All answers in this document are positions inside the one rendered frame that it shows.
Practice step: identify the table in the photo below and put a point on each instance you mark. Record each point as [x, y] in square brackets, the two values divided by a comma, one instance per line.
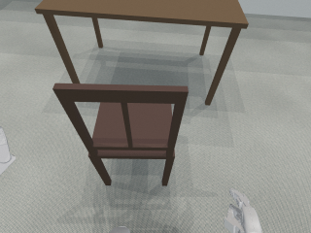
[216, 13]

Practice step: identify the left robot hand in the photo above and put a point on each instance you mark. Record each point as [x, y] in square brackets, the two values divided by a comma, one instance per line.
[6, 159]

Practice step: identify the right robot hand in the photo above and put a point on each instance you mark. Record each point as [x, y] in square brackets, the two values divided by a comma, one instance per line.
[244, 221]

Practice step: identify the chair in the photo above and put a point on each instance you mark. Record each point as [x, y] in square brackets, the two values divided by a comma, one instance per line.
[134, 121]

